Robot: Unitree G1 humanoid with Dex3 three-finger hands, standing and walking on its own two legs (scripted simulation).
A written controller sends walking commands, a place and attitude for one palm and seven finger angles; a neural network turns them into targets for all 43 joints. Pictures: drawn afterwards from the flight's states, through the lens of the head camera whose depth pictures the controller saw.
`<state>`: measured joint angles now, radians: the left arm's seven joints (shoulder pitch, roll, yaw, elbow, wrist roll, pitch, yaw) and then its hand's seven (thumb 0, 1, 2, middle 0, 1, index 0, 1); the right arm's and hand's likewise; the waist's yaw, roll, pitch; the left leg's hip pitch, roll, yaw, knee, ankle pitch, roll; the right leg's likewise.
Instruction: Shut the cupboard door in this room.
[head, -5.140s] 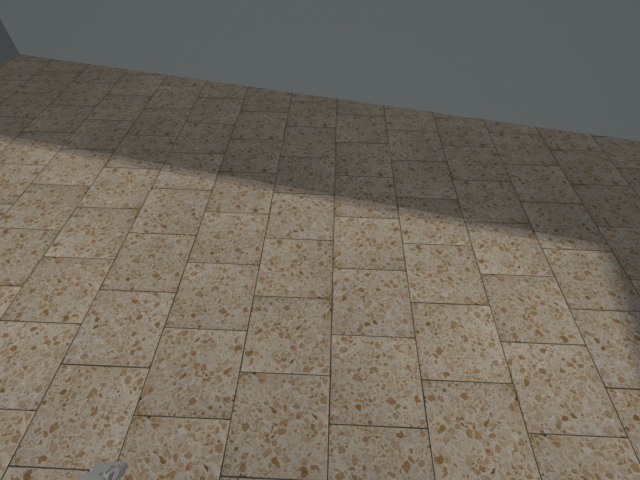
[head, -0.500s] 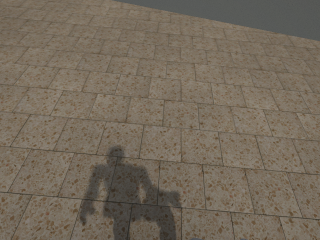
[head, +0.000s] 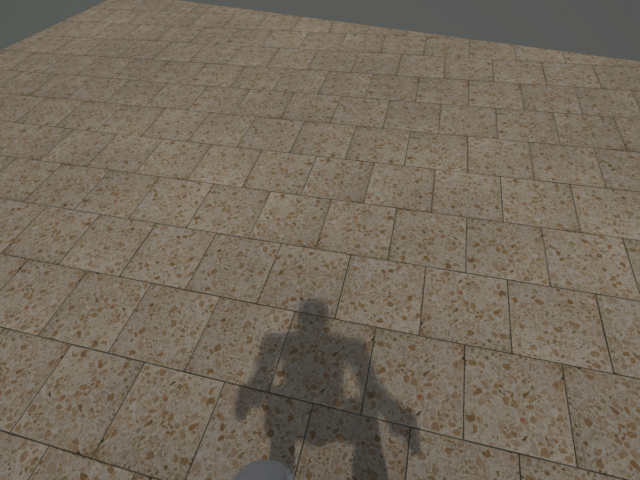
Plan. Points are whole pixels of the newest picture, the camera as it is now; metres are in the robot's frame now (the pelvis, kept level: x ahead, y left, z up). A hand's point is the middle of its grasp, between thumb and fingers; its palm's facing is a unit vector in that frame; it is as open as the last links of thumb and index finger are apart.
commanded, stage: turn or walk to find it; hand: left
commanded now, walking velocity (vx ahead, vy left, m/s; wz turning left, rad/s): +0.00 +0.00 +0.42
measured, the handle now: out of the picture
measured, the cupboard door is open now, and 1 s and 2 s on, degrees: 79 79 79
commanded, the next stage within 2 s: none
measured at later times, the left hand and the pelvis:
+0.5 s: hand out of the picture +0.00 +0.26 -0.17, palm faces +0.24 -0.93 -0.27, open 7.3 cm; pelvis -0.02 +0.04 +0.00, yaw +12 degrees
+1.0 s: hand out of the picture -0.09 +0.19 -0.16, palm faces +0.44 -0.86 -0.25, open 7.3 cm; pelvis -0.05 +0.00 +0.00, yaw +26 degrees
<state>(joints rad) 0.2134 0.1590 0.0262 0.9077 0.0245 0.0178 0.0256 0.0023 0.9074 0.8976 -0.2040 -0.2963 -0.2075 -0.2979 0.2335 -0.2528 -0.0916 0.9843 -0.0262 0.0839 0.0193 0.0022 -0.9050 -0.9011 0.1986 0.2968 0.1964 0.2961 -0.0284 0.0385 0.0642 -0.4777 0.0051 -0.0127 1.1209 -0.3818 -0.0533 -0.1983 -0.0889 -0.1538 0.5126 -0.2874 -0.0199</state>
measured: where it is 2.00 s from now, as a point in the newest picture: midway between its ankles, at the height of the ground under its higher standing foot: outside the picture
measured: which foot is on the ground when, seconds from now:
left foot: up 0.00-0.20, down 0.22-0.64, up 0.66-1.00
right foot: down 0.00-0.22, up 0.24-0.62, down 0.64-1.00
